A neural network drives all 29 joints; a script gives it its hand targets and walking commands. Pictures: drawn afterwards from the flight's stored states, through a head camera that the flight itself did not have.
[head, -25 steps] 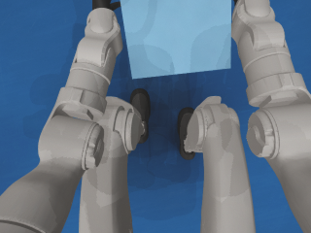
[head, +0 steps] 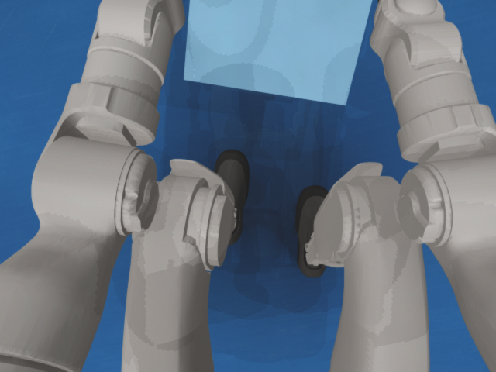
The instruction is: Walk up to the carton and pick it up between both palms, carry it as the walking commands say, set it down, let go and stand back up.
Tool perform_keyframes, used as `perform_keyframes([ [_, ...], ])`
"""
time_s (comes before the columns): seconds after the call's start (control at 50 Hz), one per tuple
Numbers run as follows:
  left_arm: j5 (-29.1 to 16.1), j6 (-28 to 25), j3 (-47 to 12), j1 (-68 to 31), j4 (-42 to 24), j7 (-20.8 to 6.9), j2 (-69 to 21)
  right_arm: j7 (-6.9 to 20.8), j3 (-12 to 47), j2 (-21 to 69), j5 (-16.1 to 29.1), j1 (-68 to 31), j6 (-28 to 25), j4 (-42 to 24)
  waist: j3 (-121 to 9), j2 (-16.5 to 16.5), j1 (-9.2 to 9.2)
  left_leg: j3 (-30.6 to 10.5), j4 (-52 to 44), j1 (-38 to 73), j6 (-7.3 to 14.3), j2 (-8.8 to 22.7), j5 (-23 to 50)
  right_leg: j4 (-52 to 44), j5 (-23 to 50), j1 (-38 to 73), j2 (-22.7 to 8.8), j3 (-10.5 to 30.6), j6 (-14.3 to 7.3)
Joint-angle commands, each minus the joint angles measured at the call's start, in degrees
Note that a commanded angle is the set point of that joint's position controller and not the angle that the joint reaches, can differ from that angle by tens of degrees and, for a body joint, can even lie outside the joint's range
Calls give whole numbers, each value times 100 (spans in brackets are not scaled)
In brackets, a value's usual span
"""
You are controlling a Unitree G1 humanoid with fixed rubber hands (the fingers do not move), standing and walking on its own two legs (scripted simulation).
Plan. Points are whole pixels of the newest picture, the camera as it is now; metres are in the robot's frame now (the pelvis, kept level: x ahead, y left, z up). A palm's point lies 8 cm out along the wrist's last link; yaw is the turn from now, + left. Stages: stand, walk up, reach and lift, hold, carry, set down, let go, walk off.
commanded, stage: set down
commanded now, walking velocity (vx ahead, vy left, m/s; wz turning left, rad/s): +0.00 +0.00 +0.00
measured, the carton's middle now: out of the picture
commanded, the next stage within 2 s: none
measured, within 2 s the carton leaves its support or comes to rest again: rests again in 0.82 s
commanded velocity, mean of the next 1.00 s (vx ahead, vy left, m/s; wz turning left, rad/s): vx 0.00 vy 0.00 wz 0.00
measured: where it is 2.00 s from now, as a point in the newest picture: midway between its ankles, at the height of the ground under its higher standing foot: (270, 229)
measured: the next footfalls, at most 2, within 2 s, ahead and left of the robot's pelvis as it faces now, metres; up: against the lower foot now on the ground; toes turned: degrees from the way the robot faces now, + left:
none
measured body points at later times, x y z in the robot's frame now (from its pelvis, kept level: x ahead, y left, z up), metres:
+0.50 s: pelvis +0.00 +0.00 -0.02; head +0.37 +0.02 +0.23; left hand +0.56 +0.17 -0.17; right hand +0.56 -0.10 -0.20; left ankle +0.16 +0.09 -0.36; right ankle +0.10 -0.10 -0.36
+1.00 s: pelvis +0.00 +0.00 -0.02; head +0.37 +0.03 +0.22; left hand +0.56 +0.18 -0.18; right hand +0.57 -0.10 -0.20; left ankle +0.16 +0.09 -0.36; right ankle +0.10 -0.10 -0.36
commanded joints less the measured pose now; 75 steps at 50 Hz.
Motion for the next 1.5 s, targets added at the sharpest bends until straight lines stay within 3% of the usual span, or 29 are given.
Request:
perform_keyframes([
  [0.0,-609,-458,-1204,-2835,-1323,-1253,-6278,1600,2104,5200,474,-5162,-447,-2687,-11241,-557,-313,-1020,81,7235,-249,-741,2969,-877,2123,1781,579,463,22],
  [0.02,-543,-431,-1116,-2722,-1245,-1291,-6377,1599,2280,5167,635,-5334,-464,-2784,-11183,-496,-44,-822,178,7024,-239,-732,3005,-925,2127,1910,526,557,-5],
  [0.06,-697,-389,-1306,-2823,-1701,-1287,-6459,1631,2030,5009,433,-5262,-445,-2767,-10861,-223,-389,-1038,131,6987,-327,-747,3021,-818,2141,1447,620,460,-13],
  [0.12,-577,-432,-1041,-3036,-1757,-1324,-6358,1768,1937,5439,444,-4971,-362,-2086,-10251,-336,-221,-978,109,6601,-280,-724,2493,-836,1699,1179,574,514,-33],
  [0.2,-437,-295,-1031,-2769,-1143,-1417,-6609,1864,1685,5001,310,-5205,-429,-2298,-9798,-167,-431,-1132,67,6683,-349,-718,2405,-792,1521,618,588,393,-50],
  [0.22,-338,-328,-863,-3016,-1198,-1427,-6640,1866,1677,5247,320,-5308,-403,-2235,-9980,-267,-208,-923,114,6515,-339,-716,2288,-857,1528,983,545,450,-71],
  [0.24,-455,-375,-1056,-3103,-1390,-1421,-6436,1863,1658,5321,237,-4784,-346,-1842,-9799,-160,-520,-1093,126,6608,-351,-736,2280,-815,1415,644,602,392,-35],
  [0.26,-371,-332,-826,-2710,-1170,-1416,-6563,1877,1753,5190,324,-5270,-424,-2334,-9983,-242,-212,-1090,138,6796,-307,-718,2435,-816,1384,599,601,390,-33],
  [0.28,-211,-224,-793,-2407,-547,-1441,-6592,1921,1707,5083,245,-5222,-425,-2134,-9344,-177,-337,-1118,43,6467,-298,-699,2050,-859,1180,449,582,385,-14],
  [0.34,-406,-335,-884,-2783,-1142,-1487,-6548,1918,1641,5244,125,-4918,-381,-1847,-9517,-234,-487,-1147,150,6427,-310,-711,2366,-766,1506,605,540,408,-39],
  [0.38,-267,-293,-739,-2569,-885,-1519,-6531,1953,1645,5237,163,-4950,-388,-1839,-9153,-329,-206,-903,208,6090,-267,-754,2327,-863,1498,772,544,511,-69],
  [0.46,-316,-315,-914,-2477,-698,-1548,-6612,1944,1637,4971,20,-4987,-448,-2096,-9408,-281,-472,-1047,265,6293,-346,-682,2450,-753,1587,585,525,418,-58],
  [0.54,-300,-300,-730,-2371,-589,-1564,-6453,1957,1628,5071,99,-5092,-446,-2088,-9047,-244,-265,-1044,244,6185,-275,-694,2273,-772,1383,581,519,480,-54],
  [0.58,-170,-284,-679,-2524,-537,-1603,-6314,2016,1374,5081,-150,-4434,-313,-1162,-8223,-267,-496,-1076,111,5670,-304,-690,1709,-835,1205,299,514,468,-75],
  [0.62,-350,-318,-887,-2661,-650,-1683,-6465,2023,1297,4816,-264,-4571,-399,-1516,-8122,28,-752,-1222,177,5672,-364,-659,1852,-790,1184,-80,522,490,-114],
  [0.7,-277,-305,-790,-2614,-627,-1701,-6301,2048,1425,4875,-159,-4594,-366,-1561,-7988,-62,-407,-1068,214,5505,-330,-683,1762,-797,1080,163,508,540,-116],
  [0.76,-244,-263,-752,-2553,-277,-1769,-6397,2068,1168,4653,-401,-4483,-367,-1466,-7518,-152,-658,-1115,186,5217,-324,-699,1384,-802,938,-22,501,497,-144],
  [0.86,-60,-285,-667,-2323,-26,-1830,-6214,2197,1113,4986,-325,-4075,-323,-1042,-6992,-8,-485,-1215,166,5282,-296,-614,1424,-746,941,-468,502,552,-87],
  [0.9,-74,-260,-718,-2368,-58,-1874,-6298,2193,1103,4639,-493,-4126,-329,-1048,-7133,-10,-728,-1134,187,4986,-336,-668,1200,-776,825,-345,507,487,-142],
  [0.92,-27,-349,-666,-2513,-298,-1829,-6135,2203,1066,4795,-360,-4020,-318,-972,-6767,105,-484,-1055,93,4817,-345,-643,1285,-782,909,-380,518,541,-126],
  [0.98,-239,-303,-801,-2523,-215,-1906,-6324,2174,1053,4562,-503,-4130,-357,-1218,-6988,-18,-834,-1097,258,4748,-351,-683,1131,-804,891,-63,441,502,-160],
  [1.0,-61,-314,-681,-2497,-111,-1894,-6083,2176,1132,4687,-410,-4208,-356,-1146,-6892,-151,-541,-1047,184,4517,-304,-676,1064,-771,893,-71,457,541,-103],
  [1.1,119,-226,-428,-2096,310,-1955,-5978,2240,698,4406,-735,-3657,-241,-678,-6232,-14,-677,-1233,69,4403,-323,-667,625,-737,589,-439,440,602,-159],
  [1.14,223,-289,-426,-2161,62,-1940,-5844,2253,885,4714,-609,-3819,-259,-889,-6354,-75,-411,-1063,227,4344,-281,-703,826,-764,690,-387,431,637,-115],
  [1.22,162,-260,-326,-2060,251,-1976,-5964,2230,753,4547,-770,-3516,-224,-518,-6051,-73,-726,-1105,158,4055,-294,-631,550,-855,659,-249,398,669,-172],
  [1.26,205,-339,-339,-2231,-66,-1944,-5618,2269,781,4697,-706,-3589,-218,-673,-5965,-61,-493,-1038,154,4134,-302,-658,773,-798,753,-409,471,561,-93],
  [1.3,167,-297,-385,-2129,193,-1988,-5792,2220,745,4446,-828,-3540,-232,-522,-5955,-47,-736,-1079,255,4245,-279,-645,895,-887,683,-364,434,660,-126],
  [1.4,290,-362,-159,-1983,317,-1949,-5432,2225,712,4405,-787,-3504,-221,-426,-5797,-107,-425,-1047,183,4117,-277,-646,720,-769,575,-444,447,607,-91],
  [1.48,331,-349,-60,-2005,252,-1889,-5028,2121,463,3974,-852,-3377,-258,-323,-5697,-12,-590,-1132,170,4232,-309,-634,570,-774,571,-468,443,618,-75],
])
